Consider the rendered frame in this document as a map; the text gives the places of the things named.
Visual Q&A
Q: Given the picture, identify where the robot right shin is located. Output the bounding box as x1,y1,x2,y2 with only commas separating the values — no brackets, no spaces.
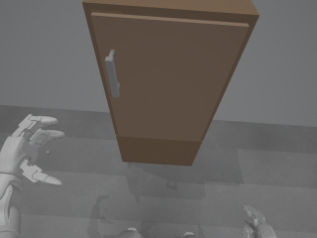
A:
183,232,194,236

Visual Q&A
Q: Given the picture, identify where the cupboard door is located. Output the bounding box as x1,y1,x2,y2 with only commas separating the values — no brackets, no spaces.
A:
90,12,250,142

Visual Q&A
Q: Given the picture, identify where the robot left forearm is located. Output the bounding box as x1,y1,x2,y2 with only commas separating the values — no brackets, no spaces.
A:
0,173,25,238

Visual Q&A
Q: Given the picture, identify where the handle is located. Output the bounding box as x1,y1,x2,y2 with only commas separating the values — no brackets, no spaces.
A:
105,50,120,98

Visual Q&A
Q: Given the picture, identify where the robot left hand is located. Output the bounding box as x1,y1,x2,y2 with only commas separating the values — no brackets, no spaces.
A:
0,114,65,187

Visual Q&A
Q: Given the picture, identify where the robot right hand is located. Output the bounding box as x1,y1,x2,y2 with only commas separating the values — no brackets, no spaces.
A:
240,203,276,238

